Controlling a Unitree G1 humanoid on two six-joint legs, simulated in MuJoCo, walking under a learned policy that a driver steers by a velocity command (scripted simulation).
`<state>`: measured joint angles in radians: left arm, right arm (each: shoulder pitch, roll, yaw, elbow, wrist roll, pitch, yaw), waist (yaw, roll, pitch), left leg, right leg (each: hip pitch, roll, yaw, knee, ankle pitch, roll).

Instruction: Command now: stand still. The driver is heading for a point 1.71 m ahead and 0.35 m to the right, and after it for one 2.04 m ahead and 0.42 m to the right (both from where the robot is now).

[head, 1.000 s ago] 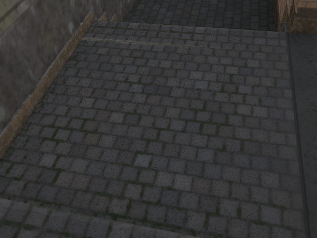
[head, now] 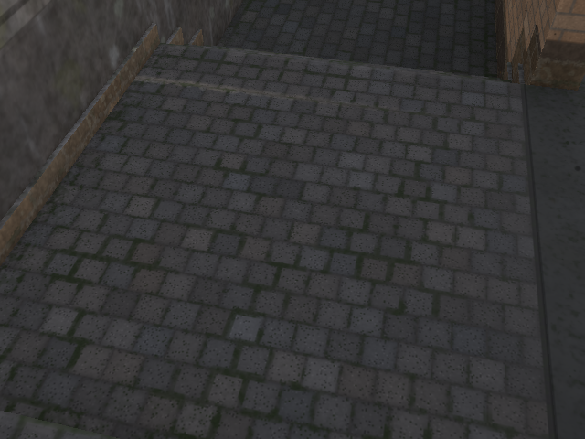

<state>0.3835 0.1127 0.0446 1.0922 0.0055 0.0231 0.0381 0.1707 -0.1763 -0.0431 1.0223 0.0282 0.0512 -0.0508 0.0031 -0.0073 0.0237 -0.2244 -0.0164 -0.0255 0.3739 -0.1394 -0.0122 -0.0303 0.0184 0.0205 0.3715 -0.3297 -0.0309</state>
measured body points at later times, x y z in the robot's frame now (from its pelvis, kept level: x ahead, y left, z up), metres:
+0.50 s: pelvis +0.04 +0.03 -0.01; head +0.04 +0.04 +0.44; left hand -0.06 +0.26 -0.17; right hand +0.10 -0.23 -0.15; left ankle +0.04 +0.14 -0.73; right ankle -0.08 -0.10 -0.74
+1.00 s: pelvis +0.27 +0.06 -0.15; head +0.28 +0.07 +0.30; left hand +0.44 +0.28 -0.26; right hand +0.17 -0.17 -0.29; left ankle +0.07 +0.15 -0.69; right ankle +0.32 +0.00 -0.89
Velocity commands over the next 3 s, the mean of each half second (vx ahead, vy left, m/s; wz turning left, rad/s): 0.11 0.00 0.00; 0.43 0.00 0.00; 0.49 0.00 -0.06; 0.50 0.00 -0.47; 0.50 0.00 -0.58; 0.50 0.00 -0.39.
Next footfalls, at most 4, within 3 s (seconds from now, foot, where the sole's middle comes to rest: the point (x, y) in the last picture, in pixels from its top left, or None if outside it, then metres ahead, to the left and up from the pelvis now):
0.98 right None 0.35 0.00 -0.94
1.52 left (209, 407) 0.73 0.29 -1.11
2.06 right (297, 326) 1.00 0.03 -1.11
2.52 left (278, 252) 1.31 0.10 -1.11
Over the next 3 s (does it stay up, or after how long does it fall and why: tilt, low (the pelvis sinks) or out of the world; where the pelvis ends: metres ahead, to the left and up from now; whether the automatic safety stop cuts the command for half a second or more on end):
stays up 1.28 -0.07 -0.34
